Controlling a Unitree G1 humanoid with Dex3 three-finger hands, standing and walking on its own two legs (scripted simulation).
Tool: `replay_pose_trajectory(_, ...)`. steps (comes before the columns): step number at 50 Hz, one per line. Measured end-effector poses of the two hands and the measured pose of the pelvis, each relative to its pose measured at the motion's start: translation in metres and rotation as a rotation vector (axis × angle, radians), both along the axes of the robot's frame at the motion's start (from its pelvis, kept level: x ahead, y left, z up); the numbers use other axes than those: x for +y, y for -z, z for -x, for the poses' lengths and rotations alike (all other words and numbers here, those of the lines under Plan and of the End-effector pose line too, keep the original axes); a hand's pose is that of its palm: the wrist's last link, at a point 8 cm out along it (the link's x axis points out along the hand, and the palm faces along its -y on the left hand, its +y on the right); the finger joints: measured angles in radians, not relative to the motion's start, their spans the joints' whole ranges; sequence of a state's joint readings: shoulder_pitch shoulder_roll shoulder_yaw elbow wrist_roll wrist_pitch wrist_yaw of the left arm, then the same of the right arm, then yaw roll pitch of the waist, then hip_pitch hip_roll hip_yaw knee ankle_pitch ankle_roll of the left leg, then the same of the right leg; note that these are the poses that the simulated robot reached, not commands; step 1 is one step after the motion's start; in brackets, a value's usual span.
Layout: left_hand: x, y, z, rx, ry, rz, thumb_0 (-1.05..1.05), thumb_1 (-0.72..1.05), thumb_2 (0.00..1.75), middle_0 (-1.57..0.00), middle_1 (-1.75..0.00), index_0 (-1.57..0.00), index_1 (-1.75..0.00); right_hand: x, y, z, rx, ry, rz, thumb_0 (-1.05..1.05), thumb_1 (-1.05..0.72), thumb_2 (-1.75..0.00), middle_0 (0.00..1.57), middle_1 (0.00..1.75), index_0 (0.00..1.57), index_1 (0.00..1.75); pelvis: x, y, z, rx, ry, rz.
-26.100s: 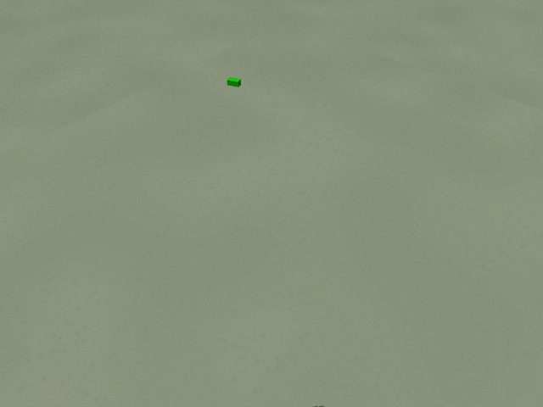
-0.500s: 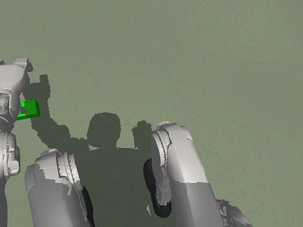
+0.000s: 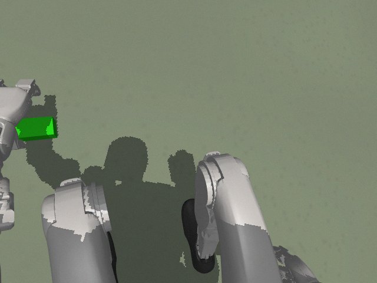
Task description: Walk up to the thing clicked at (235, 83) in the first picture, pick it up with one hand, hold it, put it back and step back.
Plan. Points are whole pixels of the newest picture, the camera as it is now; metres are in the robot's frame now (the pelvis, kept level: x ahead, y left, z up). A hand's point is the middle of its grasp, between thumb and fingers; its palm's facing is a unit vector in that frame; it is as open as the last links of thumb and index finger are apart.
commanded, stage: rest palm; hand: left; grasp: from above
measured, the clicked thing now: (35, 129) +0.47 +0.28 -0.29
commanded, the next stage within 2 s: close in 1.42 s
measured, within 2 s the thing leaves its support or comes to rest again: neither
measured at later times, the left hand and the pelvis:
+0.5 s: hand (28, 128) +0.46 +0.28 -0.24, palm faces -0.47 -0.09 -0.88, open 13.5 cm; pelvis +0.00 +0.00 -0.02, yaw -3 degrees
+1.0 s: hand (32, 130) +0.46 +0.28 -0.26, palm faces -0.46 -0.10 -0.88, open 13.4 cm; pelvis +0.00 +0.01 -0.02, yaw -4 degrees
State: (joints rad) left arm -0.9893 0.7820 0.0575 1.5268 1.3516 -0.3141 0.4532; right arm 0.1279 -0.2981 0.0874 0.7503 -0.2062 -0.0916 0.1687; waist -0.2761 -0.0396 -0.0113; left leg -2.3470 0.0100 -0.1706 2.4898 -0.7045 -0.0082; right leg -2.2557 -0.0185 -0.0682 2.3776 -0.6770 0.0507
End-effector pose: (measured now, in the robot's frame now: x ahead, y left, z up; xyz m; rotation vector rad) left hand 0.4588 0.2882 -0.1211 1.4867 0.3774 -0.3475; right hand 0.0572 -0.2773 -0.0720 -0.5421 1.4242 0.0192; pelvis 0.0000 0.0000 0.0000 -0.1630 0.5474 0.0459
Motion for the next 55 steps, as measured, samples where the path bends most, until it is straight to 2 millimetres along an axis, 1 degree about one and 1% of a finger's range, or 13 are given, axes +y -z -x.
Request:
replay_pose_trajectory(3,-0.004,0.004,-0.004,-0.012,-0.013,0.0,0.0,-0.29,0.86,-0.31,-0.8,-0.3,-0.81,0.002,-0.002,-0.005,-0.027,-0.012,-0.004,0.0,-0.91,-0.9,0.2,0.3,0.2,0.3,0.001,0.001,0.0,0.0,0.003,0.006)
replay_pose_trajectory(7,-0.005,0.013,-0.005,0.006,-0.051,-0.003,0.0,-0.3,0.87,-0.31,-0.79,-0.29,-0.8,0.006,-0.001,-0.002,-0.028,-0.027,-0.021,0.0,-0.91,-0.9,0.2,0.29,0.2,0.29,0.001,0.003,0.0,-0.003,0.006,0.004)
replay_pose_trajectory(12,-0.003,0.03,-0.004,0.033,-0.095,-0.007,0.0,-0.32,0.86,-0.29,-0.78,-0.27,-0.79,0.008,0.003,0.015,0.012,-0.028,-0.035,0.0,-0.91,-0.9,0.2,0.29,0.2,0.29,0.0,0.009,0.001,-0.015,0.013,0.005)
replay_pose_trajectory(18,-0.002,0.049,-0.005,0.044,-0.089,-0.004,0.0,-0.34,0.87,-0.26,-0.79,-0.24,-0.8,0.013,0.007,0.039,0.097,-0.016,-0.048,0.0,-0.9,-0.9,0.2,0.3,0.2,0.3,-0.001,0.016,-0.001,-0.027,0.024,0.009)
replay_pose_trajectory(23,-0.004,0.058,-0.005,0.036,-0.069,0.004,0.0,-0.37,0.89,-0.24,-0.79,-0.22,-0.81,0.018,0.007,0.049,0.138,-0.017,-0.059,0.0,-0.9,-0.9,0.2,0.3,0.2,0.3,-0.001,0.018,-0.004,-0.032,0.033,0.016)
replay_pose_trajectory(28,-0.007,0.063,-0.006,0.021,-0.06,0.006,0.0,-0.39,0.9,-0.23,-0.79,-0.2,-0.81,0.021,0.006,0.046,0.133,-0.046,-0.064,0.0,-0.9,-0.9,0.2,0.3,0.2,0.3,0.0,0.02,-0.005,-0.041,0.038,0.024)
replay_pose_trajectory(42,-0.011,0.073,-0.006,0.011,-0.078,0.003,0.0,-0.38,0.89,-0.24,-0.77,-0.21,-0.79,0.016,0.0,0.021,0.069,-0.148,-0.063,0.0,-0.9,-0.9,0.2,0.3,0.2,0.3,0.003,0.022,-0.003,-0.069,0.045,0.043)
replay_pose_trajectory(47,-0.01,0.075,-0.004,0.013,-0.086,0.007,0.0,-0.37,0.88,-0.25,-0.76,-0.22,-0.78,0.017,-0.002,0.019,0.066,-0.161,-0.062,0.0,-0.91,-0.9,0.2,0.3,0.2,0.3,0.005,0.022,-0.002,-0.072,0.046,0.051)
replay_pose_trajectory(55,-0.009,0.08,-0.001,0.026,-0.066,0.004,0.0,-0.35,0.86,-0.27,-0.75,-0.24,-0.78,0.024,-0.003,0.02,0.08,-0.179,-0.084,0.0,-0.91,-0.91,0.2,0.3,0.2,0.3,0.006,0.021,-0.002,-0.076,0.045,0.061)
